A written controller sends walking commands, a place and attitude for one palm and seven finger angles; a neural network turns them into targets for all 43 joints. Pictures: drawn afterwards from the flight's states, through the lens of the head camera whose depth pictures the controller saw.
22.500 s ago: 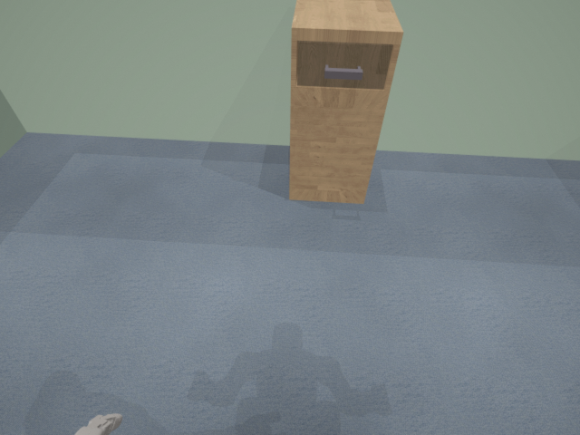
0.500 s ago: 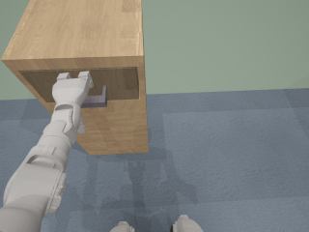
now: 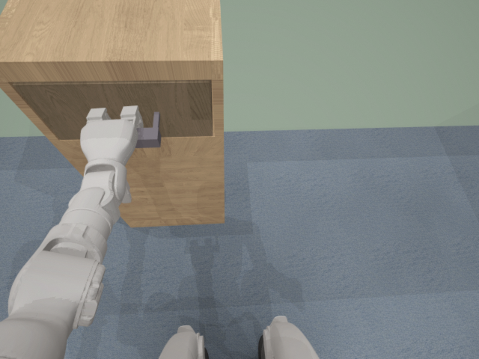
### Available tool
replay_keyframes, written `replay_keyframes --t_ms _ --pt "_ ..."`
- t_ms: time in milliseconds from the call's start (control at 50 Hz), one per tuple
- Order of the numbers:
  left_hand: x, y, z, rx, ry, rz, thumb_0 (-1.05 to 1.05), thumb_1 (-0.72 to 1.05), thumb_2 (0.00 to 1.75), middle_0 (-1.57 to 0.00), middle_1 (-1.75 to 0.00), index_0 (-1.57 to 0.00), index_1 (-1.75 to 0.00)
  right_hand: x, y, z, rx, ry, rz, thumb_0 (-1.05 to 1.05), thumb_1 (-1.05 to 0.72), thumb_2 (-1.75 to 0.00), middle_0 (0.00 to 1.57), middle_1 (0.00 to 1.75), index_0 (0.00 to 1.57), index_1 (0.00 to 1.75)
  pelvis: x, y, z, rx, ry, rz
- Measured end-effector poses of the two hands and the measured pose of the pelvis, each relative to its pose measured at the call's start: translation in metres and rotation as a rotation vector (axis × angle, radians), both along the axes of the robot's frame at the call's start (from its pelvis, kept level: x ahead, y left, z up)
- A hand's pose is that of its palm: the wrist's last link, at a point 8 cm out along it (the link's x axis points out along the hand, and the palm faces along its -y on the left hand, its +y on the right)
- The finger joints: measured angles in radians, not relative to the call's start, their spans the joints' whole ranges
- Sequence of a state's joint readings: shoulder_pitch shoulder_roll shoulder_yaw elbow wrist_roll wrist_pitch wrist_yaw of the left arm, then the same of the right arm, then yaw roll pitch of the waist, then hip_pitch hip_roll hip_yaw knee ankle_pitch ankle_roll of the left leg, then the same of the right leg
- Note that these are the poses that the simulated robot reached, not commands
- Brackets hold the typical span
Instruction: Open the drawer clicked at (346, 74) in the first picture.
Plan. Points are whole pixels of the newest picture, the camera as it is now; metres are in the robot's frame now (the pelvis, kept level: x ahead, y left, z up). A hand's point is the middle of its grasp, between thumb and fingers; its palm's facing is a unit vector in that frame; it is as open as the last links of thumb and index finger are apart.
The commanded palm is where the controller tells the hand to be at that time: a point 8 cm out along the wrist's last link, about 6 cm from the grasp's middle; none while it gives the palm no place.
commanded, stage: lower the fingers behind the handle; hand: left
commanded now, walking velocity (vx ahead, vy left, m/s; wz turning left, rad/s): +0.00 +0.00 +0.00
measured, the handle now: (125, 128) +0.54 +0.19 -0.01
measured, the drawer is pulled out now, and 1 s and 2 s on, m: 0.00 0.00 0.05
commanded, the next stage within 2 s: close the thumb around the handle in 0.56 s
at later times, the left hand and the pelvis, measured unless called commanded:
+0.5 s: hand (124, 158) +0.48 +0.19 -0.03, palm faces -0.05 -0.01 -1.00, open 13.8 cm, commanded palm +0.46 +0.19 +0.02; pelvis -0.01 +0.00 -0.01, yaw -1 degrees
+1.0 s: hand (123, 158) +0.48 +0.19 -0.03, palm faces -0.04 -0.01 -1.00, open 10.5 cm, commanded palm +0.46 +0.19 +0.02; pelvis +0.00 +0.00 -0.01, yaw -1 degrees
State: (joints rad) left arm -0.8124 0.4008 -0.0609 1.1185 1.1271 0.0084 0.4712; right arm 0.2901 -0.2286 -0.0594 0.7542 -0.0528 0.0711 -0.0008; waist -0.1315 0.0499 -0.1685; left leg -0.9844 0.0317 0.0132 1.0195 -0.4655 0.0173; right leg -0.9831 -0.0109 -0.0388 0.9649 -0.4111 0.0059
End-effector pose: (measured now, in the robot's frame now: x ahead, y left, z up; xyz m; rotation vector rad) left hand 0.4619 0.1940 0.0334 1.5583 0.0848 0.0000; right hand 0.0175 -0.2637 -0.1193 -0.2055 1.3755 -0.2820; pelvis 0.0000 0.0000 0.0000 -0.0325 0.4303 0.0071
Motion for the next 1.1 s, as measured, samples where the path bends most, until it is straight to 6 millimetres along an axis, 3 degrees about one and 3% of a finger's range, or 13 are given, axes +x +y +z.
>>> replay_keyframes --t_ms 140,340,520,740,880,1100 --pt "0.006 -0.012 -0.003 -0.028 0.048 -0.043 0.00 -0.49 0.30 -0.32 -1.20 -0.32 -1.20 -0.006 0.003 -0.001 -0.004 -0.017 -0.008 0.01 -0.90 -0.89 0.21 0.30 0.20 0.30 -0.001 0.001 -0.002 0.004 0.003 -0.013" --pt "0.000 -0.005 -0.012 -0.008 -0.042 -0.060 0.00 -0.49 0.30 -0.29 -1.20 -0.32 -1.20 -0.022 -0.001 -0.015 0.004 0.038 -0.007 0.01 -0.90 -0.89 0.21 0.30 0.20 0.30 -0.005 0.001 -0.014 0.006 0.030 -0.019" --pt "0.000 -0.003 -0.008 0.002 0.004 -0.001 0.00 -0.49 0.30 -0.29 -1.20 -0.32 -1.20 -0.017 -0.002 -0.008 0.002 0.021 -0.015 0.01 -0.90 -0.89 0.21 0.30 0.20 0.30 -0.005 -0.001 -0.007 0.006 0.013 -0.015" --pt "-0.001 -0.001 -0.007 -0.014 0.010 -0.044 0.00 -0.47 0.31 -0.30 -1.20 -0.32 -1.20 -0.012 -0.008 -0.004 -0.027 0.004 0.002 0.01 -0.90 -0.89 0.21 0.30 0.20 0.30 -0.003 -0.002 -0.008 0.003 0.015 -0.010" --pt "-0.002 -0.001 -0.009 -0.014 -0.022 -0.044 0.00 -0.28 0.39 -0.30 -1.23 -0.33 -1.22 -0.010 -0.006 -0.008 -0.014 0.009 0.004 0.01 -0.90 -0.89 0.21 0.30 0.20 0.30 -0.003 -0.001 -0.010 0.002 0.021 -0.010" --pt "0.001 -0.002 -0.006 0.000 0.005 -0.018 0.00 0.26 0.62 -0.34 -1.28 -0.37 -1.28 -0.007 0.002 -0.008 0.006 0.004 -0.002 0.01 -0.90 -0.89 0.21 0.30 0.20 0.30 -0.002 0.000 -0.007 0.003 0.013 -0.012"
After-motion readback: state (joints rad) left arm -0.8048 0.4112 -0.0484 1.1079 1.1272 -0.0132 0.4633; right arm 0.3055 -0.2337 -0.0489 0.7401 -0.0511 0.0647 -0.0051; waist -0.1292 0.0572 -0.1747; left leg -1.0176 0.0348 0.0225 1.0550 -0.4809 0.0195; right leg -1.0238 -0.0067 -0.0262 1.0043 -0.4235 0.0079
